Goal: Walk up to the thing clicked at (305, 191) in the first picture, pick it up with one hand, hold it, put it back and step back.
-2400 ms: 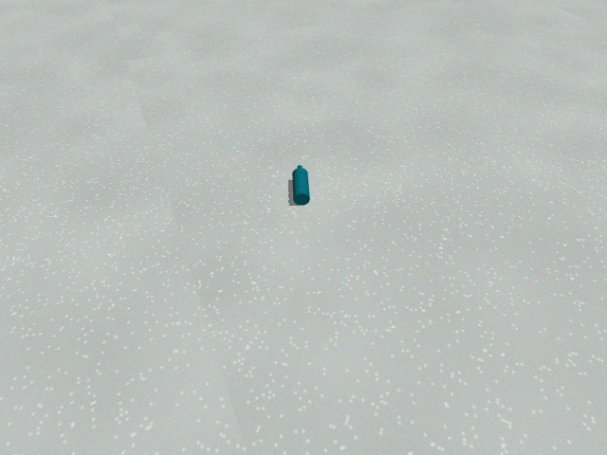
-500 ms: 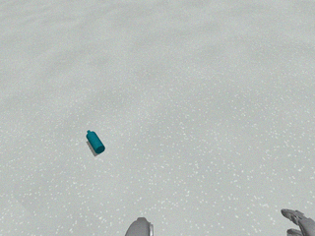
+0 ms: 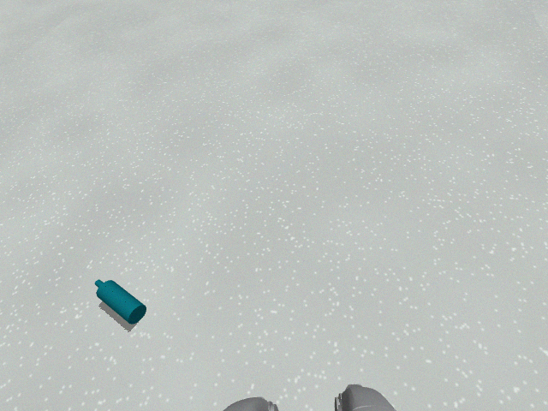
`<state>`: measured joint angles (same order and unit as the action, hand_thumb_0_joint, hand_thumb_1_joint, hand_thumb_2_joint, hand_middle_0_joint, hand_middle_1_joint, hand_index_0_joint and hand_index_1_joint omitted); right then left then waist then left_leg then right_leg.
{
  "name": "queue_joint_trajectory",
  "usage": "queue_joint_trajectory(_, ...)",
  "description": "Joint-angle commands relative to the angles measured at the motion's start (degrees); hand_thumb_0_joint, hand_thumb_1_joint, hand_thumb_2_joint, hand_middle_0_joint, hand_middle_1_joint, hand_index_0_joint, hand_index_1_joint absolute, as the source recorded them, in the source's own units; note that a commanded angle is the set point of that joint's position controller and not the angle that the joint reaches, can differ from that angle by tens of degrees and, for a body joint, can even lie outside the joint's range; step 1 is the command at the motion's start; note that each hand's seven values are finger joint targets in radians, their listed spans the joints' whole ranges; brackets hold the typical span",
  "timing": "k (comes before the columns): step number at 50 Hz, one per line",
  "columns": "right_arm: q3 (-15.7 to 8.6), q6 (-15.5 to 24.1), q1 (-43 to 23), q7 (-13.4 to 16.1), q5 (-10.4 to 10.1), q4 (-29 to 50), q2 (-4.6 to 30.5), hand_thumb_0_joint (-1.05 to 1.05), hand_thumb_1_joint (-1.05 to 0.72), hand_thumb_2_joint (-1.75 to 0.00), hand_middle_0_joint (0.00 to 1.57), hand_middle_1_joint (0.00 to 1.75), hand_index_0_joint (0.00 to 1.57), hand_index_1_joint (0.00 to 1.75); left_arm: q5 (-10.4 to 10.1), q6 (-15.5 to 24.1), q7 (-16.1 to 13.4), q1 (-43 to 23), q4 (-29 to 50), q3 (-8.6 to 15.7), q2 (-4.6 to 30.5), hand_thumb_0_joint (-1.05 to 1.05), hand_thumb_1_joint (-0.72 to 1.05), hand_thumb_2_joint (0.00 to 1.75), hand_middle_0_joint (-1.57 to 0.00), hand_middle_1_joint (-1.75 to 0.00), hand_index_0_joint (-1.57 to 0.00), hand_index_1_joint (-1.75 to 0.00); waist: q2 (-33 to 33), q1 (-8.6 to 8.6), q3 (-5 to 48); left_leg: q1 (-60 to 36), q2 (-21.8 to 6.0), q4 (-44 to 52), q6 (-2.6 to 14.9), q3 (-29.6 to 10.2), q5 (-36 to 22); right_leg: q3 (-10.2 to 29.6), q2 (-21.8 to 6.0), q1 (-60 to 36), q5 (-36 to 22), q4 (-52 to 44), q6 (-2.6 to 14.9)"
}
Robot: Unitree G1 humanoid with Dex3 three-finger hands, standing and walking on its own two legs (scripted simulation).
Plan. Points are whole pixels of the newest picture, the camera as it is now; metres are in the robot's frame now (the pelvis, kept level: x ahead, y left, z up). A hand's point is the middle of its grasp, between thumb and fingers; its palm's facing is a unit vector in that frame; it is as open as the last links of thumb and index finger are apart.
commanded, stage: walk up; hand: left
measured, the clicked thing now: (116, 297) +0.63 +0.66 -0.69
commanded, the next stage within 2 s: none
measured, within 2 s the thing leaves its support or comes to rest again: neither
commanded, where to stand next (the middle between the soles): +0.12 +0.66 m, yaw -40 degrees
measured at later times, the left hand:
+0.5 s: hand out of the picture +0.19 +0.55 -0.11, palm faces -0.24 -0.77 -0.59, open 7.4 cm
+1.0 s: hand out of the picture +0.26 +0.82 -0.12, palm faces -0.30 -0.69 -0.66, open 7.4 cm
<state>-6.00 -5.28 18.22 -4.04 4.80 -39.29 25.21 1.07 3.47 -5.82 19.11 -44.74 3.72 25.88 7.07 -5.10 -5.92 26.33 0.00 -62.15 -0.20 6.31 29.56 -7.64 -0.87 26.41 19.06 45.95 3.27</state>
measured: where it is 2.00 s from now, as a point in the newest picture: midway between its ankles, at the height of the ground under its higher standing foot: outside the picture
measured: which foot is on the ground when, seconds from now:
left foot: up 0.00-0.26, down 0.28-0.56, up 0.58-0.86, down 0.88-1.00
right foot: down 0.00-0.30, up 0.32-0.54, down 0.56-0.90, up 0.92-1.00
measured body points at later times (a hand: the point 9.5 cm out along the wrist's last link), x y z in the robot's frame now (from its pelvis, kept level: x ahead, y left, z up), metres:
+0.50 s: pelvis +0.05 +0.25 +0.00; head +0.11 +0.22 +0.44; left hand +0.20 +0.59 -0.08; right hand +0.10 -0.08 -0.10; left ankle +0.08 +0.34 -0.70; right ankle +0.08 +0.14 -0.66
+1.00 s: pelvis +0.04 +0.53 -0.03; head +0.07 +0.49 +0.42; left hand +0.27 +0.85 -0.08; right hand +0.00 +0.19 -0.13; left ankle +0.11 +0.64 -0.70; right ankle +0.06 +0.31 -0.64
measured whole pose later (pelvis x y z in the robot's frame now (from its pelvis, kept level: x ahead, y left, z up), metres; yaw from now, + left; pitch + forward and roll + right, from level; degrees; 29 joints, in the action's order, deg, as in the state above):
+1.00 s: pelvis +0.04 +0.53 -0.03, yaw -23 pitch -3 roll -2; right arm -5.9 -5.2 13.8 -2.9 4.0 -38.5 26.0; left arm 1.1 1.0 -7.6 15.3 -47.0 5.7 29.1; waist 5.4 -2.2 -8.8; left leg 27.4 -4.0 -61.2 -0.6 0.2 30.8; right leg 9.3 0.2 41.2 28.5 71.1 1.9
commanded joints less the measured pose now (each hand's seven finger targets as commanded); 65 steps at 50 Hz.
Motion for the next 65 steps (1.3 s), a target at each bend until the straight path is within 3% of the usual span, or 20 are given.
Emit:
queue_joint_trajectory(1,-4.8,1.6,-6.3,1.2,-0.7,9.8,14.2,0.00,-0.90,-0.90,0.20,0.30,0.20,0.30,-1.7,1.3,-3.4,4.9,5.2,6.1,18.2,0.00,0.90,0.90,-0.20,-0.30,-0.20,-0.30,-3.1,3.93,6.2,21.1,-7.2,-23.6,-3.50,-18.8,-0.8,40.3,-25.4,-12.6,-6.7,-23.2,17.56)
queue_joint_trajectory(4,-4.2,0.9,-3.2,-0.9,-0.7,7.3,12.3,0.00,-0.90,-0.90,0.20,0.30,0.20,0.30,0.5,1.3,-2.5,1.8,5.6,6.3,18.8,0.00,0.90,0.90,-0.20,-0.30,-0.20,-0.30,-10.8,1.65,6.6,12.2,-6.3,-14.2,-0.25,-14.6,-6.5,23.9,-14.5,-3.2,-1.5,-17.6,9.40)
queue_joint_trajectory(11,-5.1,1.3,-7.5,-2.0,-0.8,9.9,11.1,0.00,-0.90,-0.90,0.20,0.30,0.20,0.30,2.0,1.8,-1.3,5.4,5.5,7.7,23.3,0.00,0.90,0.90,-0.20,-0.30,-0.20,-0.30,-17.4,4.44,6.9,4.6,-3.7,5.2,1.71,-6.0,0.6,24.9,-12.9,2.2,-6.3,-11.8,10.04)
queue_joint_trajectory(13,-5.9,2.1,0.1,-1.4,-0.4,8.1,11.6,0.00,-0.90,-0.90,0.20,0.30,0.20,0.30,1.3,1.5,-1.3,2.4,6.1,6.5,21.3,0.00,0.90,0.90,-0.20,-0.30,-0.20,-0.30,-14.9,-0.45,10.5,-5.4,-1.5,17.0,2.04,-5.1,-4.9,21.3,-10.2,5.1,-12.7,-1.4,6.57)
queue_joint_trajectory(15,-7.8,3.6,3.3,0.1,0.5,8.6,21.2,0.00,-0.90,-0.90,0.20,0.30,0.20,0.30,0.3,1.3,-2.3,0.8,7.3,3.4,11.3,0.00,0.90,0.90,-0.20,-0.30,-0.20,-0.30,16.2,-4.85,10.9,-19.6,-18.4,33.9,7.86,-32.2,-21.7,3.6,7.7,28.6,17.1,25.0,-1.48)
queue_joint_trajectory(16,-8.1,3.8,-0.5,0.8,-0.7,8.6,23.2,0.00,-0.90,-0.90,0.20,0.30,0.20,0.30,0.1,1.6,-4.0,-0.8,6.4,3.2,13.5,0.00,0.90,0.90,-0.20,-0.30,-0.20,-0.30,16.8,-2.93,10.9,-15.1,-23.6,36.3,16.07,-42.8,-26.0,10.5,2.6,26.2,19.5,30.4,-0.07)
queue_joint_trajectory(18,-5.9,3.6,-2.8,1.7,-0.5,9.8,14.0,0.00,-0.90,-0.90,0.20,0.30,0.20,0.30,-1.3,1.6,-3.0,-0.6,3.1,3.8,14.5,0.00,0.90,0.90,-0.20,-0.30,-0.20,-0.30,1.9,-1.92,6.6,-13.7,-17.2,26.7,14.41,-25.2,-44.6,10.2,1.5,23.3,14.5,30.7,-1.27)
queue_joint_trajectory(26,-2.7,1.7,-15.4,1.8,-0.2,14.7,10.4,0.00,-0.90,-0.90,0.20,0.30,0.20,0.30,-1.5,1.3,-2.2,22.8,-1.8,4.8,11.8,0.00,0.90,0.90,-0.20,-0.30,-0.20,-0.30,1.0,10.70,10.3,1.6,-8.9,8.4,7.78,-7.6,-44.1,3.8,-0.8,-16.0,-9.4,-12.3,1.01)
queue_joint_trajectory(28,-1.0,1.5,-5.8,1.6,-1.7,14.3,5.8,0.00,-0.90,-0.90,0.20,0.30,0.20,0.30,0.9,1.8,-3.3,21.0,2.6,7.3,19.9,0.00,0.90,0.90,-0.20,-0.30,-0.20,-0.30,-15.3,8.47,15.3,24.7,-3.5,-11.7,-0.27,-9.8,4.8,39.2,-21.9,-35.4,-23.3,-14.0,8.91)
queue_joint_trajectory(30,-3.7,-0.8,-6.3,2.6,-1.1,13.2,12.2,0.00,-0.90,-0.90,0.20,0.30,0.20,0.30,-0.4,1.5,-3.6,10.0,7.3,7.2,21.2,0.00,0.90,0.90,-0.20,-0.30,-0.20,-0.30,-4.1,5.65,11.7,20.8,-5.8,-27.0,-0.45,-17.1,5.0,47.5,-29.9,-16.2,-10.3,-20.4,19.75)
queue_joint_trajectory(34,-4.7,-0.9,-4.4,0.3,-0.7,10.6,12.4,0.00,-0.90,-0.90,0.20,0.30,0.20,0.30,1.1,1.2,-2.7,0.5,8.4,6.3,19.1,0.00,0.90,0.90,-0.20,-0.30,-0.20,-0.30,-10.3,1.83,2.8,9.2,-5.6,-24.4,0.30,-12.9,-7.0,26.1,-14.6,7.7,10.0,-19.2,9.74)
queue_joint_trajectory(41,-4.3,-0.5,-5.1,-0.2,-1.4,9.4,11.9,0.00,-0.90,-0.90,0.20,0.30,0.20,0.30,2.2,0.8,-1.5,3.0,6.4,8.2,22.9,0.00,0.90,0.90,-0.20,-0.30,-0.20,-0.30,-19.1,5.63,6.2,3.8,-4.9,1.6,1.78,-6.5,4.9,27.6,-12.2,3.9,9.8,-15.4,8.21)
queue_joint_trajectory(43,-5.0,0.0,3.9,-0.1,-1.2,5.7,11.9,0.00,-0.90,-0.90,0.20,0.30,0.20,0.30,1.4,0.0,-1.3,0.0,6.2,7.4,21.2,0.00,0.90,0.90,-0.20,-0.30,-0.20,-0.30,-16.1,1.37,9.2,-9.2,-2.0,14.7,3.16,-4.1,1.4,22.3,-9.0,10.1,6.8,-9.8,4.31)
queue_joint_trajectory(44,-5.6,0.5,9.3,0.2,-0.7,3.9,12.9,0.00,-0.90,-0.90,0.20,0.30,0.20,0.30,1.4,-0.4,-1.5,-0.6,5.6,6.1,16.8,0.00,0.90,0.90,-0.20,-0.30,-0.20,-0.30,-6.2,-1.98,9.0,-12.6,-2.3,24.0,4.15,-6.7,2.0,14.4,-3.0,14.3,7.9,4.2,1.84)
queue_joint_trajectory(45,-6.7,1.1,8.1,1.0,0.2,5.3,19.7,0.00,-0.90,-0.90,0.20,0.30,0.20,0.30,0.6,-0.4,-2.0,-1.4,6.7,4.3,10.2,0.00,0.90,0.90,-0.20,-0.30,-0.20,-0.30,14.3,-2.44,5.4,-9.4,-17.4,33.9,8.69,-31.5,-4.9,6.5,8.8,26.3,17.4,24.2,-1.66)
queue_joint_trajectory(46,-6.9,1.5,-0.9,1.7,-1.5,6.7,24.4,0.00,-0.90,-0.90,0.20,0.30,0.20,0.30,0.6,0.1,-3.6,-6.5,7.2,4.4,13.5,0.00,0.90,0.90,-0.20,-0.30,-0.20,-0.30,16.8,-1.77,2.3,0.2,-23.6,41.9,15.85,-44.9,-7.9,11.5,6.0,24.4,18.5,30.5,-0.81)
queue_joint_trajectory(57,-2.3,0.4,-7.6,2.0,-0.9,8.9,10.3,0.00,-0.90,-0.90,0.20,0.30,0.20,0.30,-1.9,0.5,-1.5,11.5,-1.3,3.8,10.1,0.00,0.90,0.90,-0.20,-0.30,-0.20,-0.30,2.3,7.77,7.6,-4.1,-11.3,16.4,8.47,-12.8,-35.4,6.9,-0.5,-10.1,-3.6,-10.8,0.74)
queue_joint_trajectory(59,-1.2,0.2,-2.1,1.8,-1.8,8.4,5.3,0.00,-0.90,-0.90,0.20,0.30,0.20,0.30,0.3,1.2,-2.5,10.0,1.1,5.8,16.5,0.00,0.90,0.90,-0.20,-0.30,-0.20,-0.30,-14.9,6.80,9.1,18.2,-3.3,0.9,0.87,-8.8,0.4,32.6,-14.6,-29.7,-17.4,-15.7,6.01)
queue_joint_trajectory(61,-3.3,-1.3,-2.9,3.1,-1.2,9.0,11.1,0.00,-0.90,-0.90,0.20,0.30,0.20,0.30,-0.3,0.9,-3.3,4.6,4.3,6.4,19.9,0.00,0.90,0.90,-0.20,-0.30,-0.20,-0.30,-9.2,5.99,11.5,16.7,-5.1,-17.4,0.32,-17.3,7.0,48.2,-29.1,-16.1,-21.0,-18.2,17.98)
queue_joint_trajectory(65,-4.6,-1.0,-2.6,1.9,-1.9,5.5,11.6,0.00,-0.90,-0.90,0.20,0.30,0.20,0.30,0.3,1.2,-2.9,-1.3,4.6,5.4,16.3,0.00,0.90,0.90,-0.20,-0.30,-0.20,-0.30,-9.0,3.27,5.6,8.1,-3.9,-21.6,-0.79,-13.4,-5.1,29.5,-15.5,1.3,-1.6,-14.8,10.91)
